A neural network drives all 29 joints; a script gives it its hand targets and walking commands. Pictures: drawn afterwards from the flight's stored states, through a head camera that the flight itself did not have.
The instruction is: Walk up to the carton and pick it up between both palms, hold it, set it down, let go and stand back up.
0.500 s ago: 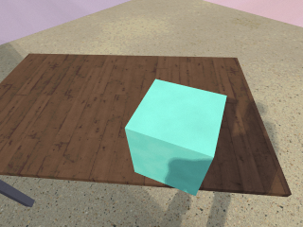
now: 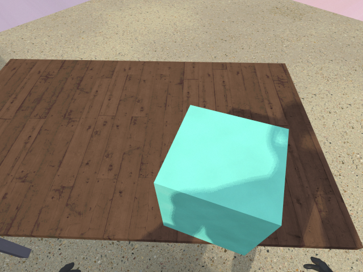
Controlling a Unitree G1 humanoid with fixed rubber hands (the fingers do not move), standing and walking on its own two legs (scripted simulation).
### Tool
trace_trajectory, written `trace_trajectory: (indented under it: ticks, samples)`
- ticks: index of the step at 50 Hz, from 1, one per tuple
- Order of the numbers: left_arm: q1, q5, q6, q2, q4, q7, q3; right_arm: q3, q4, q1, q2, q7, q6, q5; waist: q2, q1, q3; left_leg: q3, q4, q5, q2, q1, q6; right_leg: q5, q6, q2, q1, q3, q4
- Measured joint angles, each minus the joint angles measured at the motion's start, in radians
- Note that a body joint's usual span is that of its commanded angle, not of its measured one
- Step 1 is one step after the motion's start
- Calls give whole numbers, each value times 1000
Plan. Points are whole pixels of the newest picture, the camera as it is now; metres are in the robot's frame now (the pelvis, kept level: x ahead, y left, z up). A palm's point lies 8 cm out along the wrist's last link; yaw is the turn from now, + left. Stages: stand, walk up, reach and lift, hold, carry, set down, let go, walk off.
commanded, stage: walk up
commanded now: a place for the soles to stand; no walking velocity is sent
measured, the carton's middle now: (218, 183) +0.31 -0.06 +0.00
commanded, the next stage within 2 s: stand in 1.90 s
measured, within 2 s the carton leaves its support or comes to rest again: neither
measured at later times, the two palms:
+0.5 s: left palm out of the picture +0.11 +0.30 -0.11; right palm out of the picture +0.10 -0.32 -0.10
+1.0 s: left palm out of the picture +0.05 +0.29 -0.11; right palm out of the picture +0.02 -0.34 -0.10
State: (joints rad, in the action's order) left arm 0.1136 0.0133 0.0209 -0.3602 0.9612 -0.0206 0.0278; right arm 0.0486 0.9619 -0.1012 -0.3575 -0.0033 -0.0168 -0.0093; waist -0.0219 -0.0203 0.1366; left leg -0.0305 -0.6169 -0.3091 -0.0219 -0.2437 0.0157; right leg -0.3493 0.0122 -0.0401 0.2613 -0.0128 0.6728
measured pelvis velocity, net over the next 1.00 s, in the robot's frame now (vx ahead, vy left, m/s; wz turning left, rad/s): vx -0.04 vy -0.01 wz -0.10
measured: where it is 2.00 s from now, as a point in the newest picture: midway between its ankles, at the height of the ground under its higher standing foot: outside the picture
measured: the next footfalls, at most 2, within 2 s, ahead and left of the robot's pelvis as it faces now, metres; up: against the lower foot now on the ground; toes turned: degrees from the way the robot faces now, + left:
none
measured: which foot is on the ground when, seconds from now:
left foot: down 0.00-1.00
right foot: down 0.00-1.00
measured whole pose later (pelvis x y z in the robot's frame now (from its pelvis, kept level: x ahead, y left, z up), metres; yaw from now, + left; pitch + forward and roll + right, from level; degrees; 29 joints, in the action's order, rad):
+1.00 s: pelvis -0.04 -0.01 +0.00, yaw -6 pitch -3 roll +1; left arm 0.16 -0.02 -0.03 -0.37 1.01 0.04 0.05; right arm 0.05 1.00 -0.11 -0.41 0.00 0.02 -0.01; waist -0.01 -0.01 0.07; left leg -0.03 -0.68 -0.44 -0.05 -0.28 0.00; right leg -0.26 -0.01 0.03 0.29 -0.06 0.61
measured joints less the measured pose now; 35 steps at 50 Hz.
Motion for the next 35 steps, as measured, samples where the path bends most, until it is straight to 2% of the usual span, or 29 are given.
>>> trace_trajectory:
  ticks: [2, 3, 4, 7, 11, 27, 35]
  samples:
    - [-4, 3, -16, -10, 6, 4, 5, -6, 4, -6, -1, -1, 1, -1, -3, 7, -17, 5, -21, -33, -10, -11, -7, -45, -18, 22, 3, -7, 16]
    - [-3, 3, -17, -18, 9, 6, 6, -9, 7, -5, -1, 0, 3, 1, -7, 7, -23, 4, -33, -45, -14, -15, -8, -26, -26, 28, -5, -5, 3]
    - [0, 2, -14, -29, 12, 9, 7, -11, 10, -1, -2, 1, 4, 2, -17, 4, -28, -4, -43, -56, -16, -18, -8, 15, -26, 26, -13, -6, -17]
    - [-1, -4, -10, -43, 30, 15, 11, -14, 10, 22, -10, -1, 3, 4, -19, 6, -22, -16, -62, -73, -29, -20, -4, -17, 9, 35, -21, -15, -24]
    - [-21, -5, -16, -44, 56, 19, 5, -23, 13, 37, -20, -4, -7, 9, -19, 10, -16, -25, -34, -58, -28, -12, -9, -11, 21, 32, -24, -22, -49]
    - [-43, -13, -34, -25, 58, 31, 2, -17, 51, 58, -33, -10, 16, 19, 14, 30, -8, -32, 14, -7, -40, 11, 3, 32, -2, 43, -34, -22, -78]
    - [-45, -20, -49, -23, 35, 35, 8, -11, 64, 26, -23, 0, 12, 4, -3, 30, -26, -48, 50, 32, -27, 14, -6, 67, 10, 31, -22, -40, -96]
